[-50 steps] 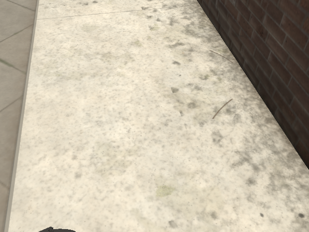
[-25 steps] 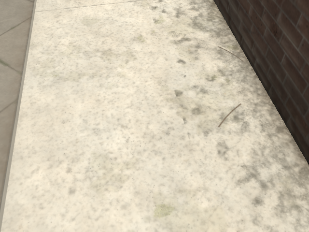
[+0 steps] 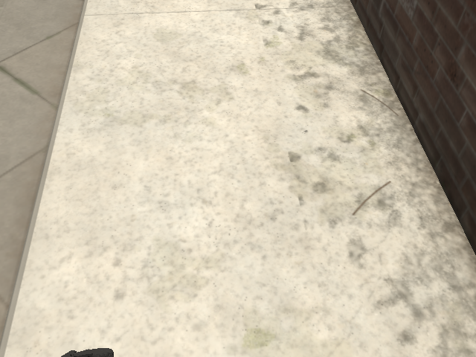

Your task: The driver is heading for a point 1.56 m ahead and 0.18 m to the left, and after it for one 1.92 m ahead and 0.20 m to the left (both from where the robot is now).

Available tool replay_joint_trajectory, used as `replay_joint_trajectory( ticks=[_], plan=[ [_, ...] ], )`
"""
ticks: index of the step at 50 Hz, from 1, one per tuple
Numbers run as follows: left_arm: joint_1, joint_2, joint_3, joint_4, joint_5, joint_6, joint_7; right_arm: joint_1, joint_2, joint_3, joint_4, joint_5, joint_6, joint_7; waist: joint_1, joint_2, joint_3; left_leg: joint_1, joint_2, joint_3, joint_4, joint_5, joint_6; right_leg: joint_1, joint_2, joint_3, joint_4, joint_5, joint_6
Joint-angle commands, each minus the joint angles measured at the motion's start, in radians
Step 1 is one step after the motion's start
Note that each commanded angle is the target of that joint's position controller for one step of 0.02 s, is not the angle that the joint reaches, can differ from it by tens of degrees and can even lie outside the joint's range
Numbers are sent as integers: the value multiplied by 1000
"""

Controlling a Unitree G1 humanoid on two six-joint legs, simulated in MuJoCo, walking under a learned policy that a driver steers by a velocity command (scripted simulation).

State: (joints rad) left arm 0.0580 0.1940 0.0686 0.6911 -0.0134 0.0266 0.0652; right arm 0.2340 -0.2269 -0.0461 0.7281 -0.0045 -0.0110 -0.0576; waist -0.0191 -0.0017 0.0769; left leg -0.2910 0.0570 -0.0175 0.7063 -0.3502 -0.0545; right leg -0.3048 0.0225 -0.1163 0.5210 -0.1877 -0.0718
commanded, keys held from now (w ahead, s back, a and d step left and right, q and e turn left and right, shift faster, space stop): q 0.24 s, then no key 0.06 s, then w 0.70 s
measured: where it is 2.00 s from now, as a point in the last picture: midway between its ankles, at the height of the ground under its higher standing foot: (189, 234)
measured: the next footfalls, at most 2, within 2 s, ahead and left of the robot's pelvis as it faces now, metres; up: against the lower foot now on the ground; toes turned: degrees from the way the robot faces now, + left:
left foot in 0.20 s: +0.02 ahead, +0.16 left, +0.00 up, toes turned +8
right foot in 0.60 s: +0.08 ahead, -0.07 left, +0.00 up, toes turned +9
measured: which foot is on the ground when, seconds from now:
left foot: up 0.00-0.18, down 0.20-0.60, up 0.62-1.00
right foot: down 0.00-0.18, up 0.20-0.58, down 0.60-1.00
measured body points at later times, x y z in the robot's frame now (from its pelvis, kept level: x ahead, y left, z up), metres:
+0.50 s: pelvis +0.02 +0.05 +0.01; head +0.03 +0.07 +0.46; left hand +0.10 +0.35 -0.10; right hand +0.21 -0.16 -0.07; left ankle -0.02 +0.16 -0.73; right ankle +0.03 -0.09 -0.69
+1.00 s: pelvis +0.23 +0.09 -0.01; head +0.29 +0.10 +0.43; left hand +0.12 +0.34 -0.14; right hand +0.53 -0.04 -0.07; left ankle +0.42 +0.25 -0.70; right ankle +0.05 -0.08 -0.73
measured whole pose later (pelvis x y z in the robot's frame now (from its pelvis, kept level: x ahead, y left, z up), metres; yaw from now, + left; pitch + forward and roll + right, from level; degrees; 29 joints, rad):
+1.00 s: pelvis +0.23 +0.09 -0.01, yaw +13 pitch +2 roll -1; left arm 0.45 0.25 0.05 0.94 -0.02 -0.07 0.02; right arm -0.01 -0.22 -0.02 0.55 0.03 -0.08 0.04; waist 0.06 0.04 0.08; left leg -0.69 0.04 0.03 0.58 0.04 0.06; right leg 0.27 -0.01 -0.08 0.07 -0.37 0.03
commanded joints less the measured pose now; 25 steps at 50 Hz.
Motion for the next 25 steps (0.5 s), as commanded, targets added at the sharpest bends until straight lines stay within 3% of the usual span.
replay_joint_trajectory(
  ticks=[1,2,3,4,5,6,8,9,10,11,12,13,14,15,16,17,18,19,20,21,22,24,25],
  plan=[
    [-28,133,36,-77,3,-24,21,-28,-75,-24,-102,-3,-1,7,27,-146,-146,-135,29,-12,221,-146,2,154,-369,365,-242,29,-189],
    [-29,149,40,-75,2,-32,24,-41,-74,-24,-110,-2,4,8,24,-128,-139,-149,49,-24,242,-167,2,147,-382,350,-240,67,-192],
    [-2,177,49,-72,-3,-37,24,-27,-49,-17,-123,-3,23,23,22,-71,-132,-163,72,-55,250,-184,17,139,-397,353,-226,39,-180],
    [-12,198,55,-76,-5,-38,24,-15,-63,-18,-124,0,31,35,10,-46,-139,-137,79,-53,226,-155,29,120,-392,328,-221,30,-165],
    [-28,191,55,-93,-18,-33,12,28,-57,-20,-119,-1,36,41,-6,-39,-138,-83,61,-23,183,-117,40,71,-380,289,-232,-26,-152],
    [-58,196,56,-97,-19,-23,4,58,-61,-27,-117,13,38,48,-29,-71,-143,-26,41,27,124,-50,56,33,-342,231,-220,-92,-128],
    [-67,161,49,-99,-33,-12,-9,100,-82,-43,-105,1,47,56,-46,-70,-132,90,-19,86,-44,43,88,-42,-282,125,-144,-169,-62],
    [-20,133,46,-82,-37,-8,-14,109,-103,-53,-115,-11,49,57,-39,-3,-106,125,-18,33,-146,68,114,-94,-243,61,-23,-224,-5],
    [18,79,32,-71,-12,-7,-18,114,-208,-80,-127,-26,40,55,-18,268,-83,144,150,-255,-291,238,194,-246,-122,-83,306,-309,84],
    [-22,119,39,-112,0,-15,-11,67,-296,-89,-207,-26,19,47,-31,352,-24,46,331,-610,-421,253,370,-424,-5,30,548,-501,122],
    [-75,145,49,-120,-1,-25,-10,64,-262,-84,-210,-46,-8,48,-57,261,-48,10,314,-601,-467,103,387,-433,-43,159,673,-446,111],
    [-45,157,53,-103,-10,-29,-18,15,-228,-75,-215,-43,-23,46,-22,226,-54,21,266,-505,-453,-25,324,-454,-78,179,690,-335,90],
    [-8,167,58,-64,-6,-27,-17,-32,-192,-67,-221,-27,-27,44,0,158,-63,33,222,-429,-432,-66,261,-448,-97,177,672,-243,93],
    [-11,173,61,-56,-1,-29,-9,-63,-173,-57,-224,-19,-30,39,14,130,-65,10,192,-376,-429,22,237,-419,-103,172,650,-185,98],
    [13,167,60,-44,5,-36,-13,-52,-155,-51,-217,-17,-34,39,23,126,-109,17,163,-332,-437,0,230,-377,-99,150,647,-123,101],
    [33,126,32,-37,98,-79,-26,-63,-134,-54,-187,5,-99,68,21,234,-124,-92,114,-238,-463,-120,209,-285,-59,134,724,-90,84],
    [69,142,41,-16,102,-86,-36,-54,-129,-52,-189,-1,-121,73,23,171,-126,-101,103,-224,-480,-162,207,-263,-57,114,730,-93,83],
    [86,146,40,-7,90,-87,-45,-33,-129,-54,-181,-16,-130,77,15,144,-123,-53,114,-247,-492,-186,218,-290,-70,112,684,-96,92],
    [78,148,38,-8,79,-83,-52,-8,-128,-57,-169,-18,-134,79,1,118,-107,26,131,-270,-496,-188,228,-333,-91,117,581,-100,102],
    [52,140,32,-14,68,-78,-59,10,-124,-56,-163,-9,-132,79,-12,86,-116,76,149,-287,-486,-158,243,-321,-102,112,452,-113,110],
    [28,117,21,-26,60,-74,-61,29,-128,-63,-152,0,-127,80,-32,92,-119,121,162,-295,-476,-132,258,-299,-103,106,344,-144,114],
    [-3,98,11,-49,61,-78,-63,63,-135,-76,-135,6,-114,85,-61,130,-119,170,185,-320,-466,-112,297,-251,-86,77,212,-218,102],
    [-22,102,14,-60,49,-88,-71,71,-171,-94,-135,7,-105,79,-66,107,-98,198,196,-338,-466,-113,311,-238,-68,58,125,-227,92]
  ],
)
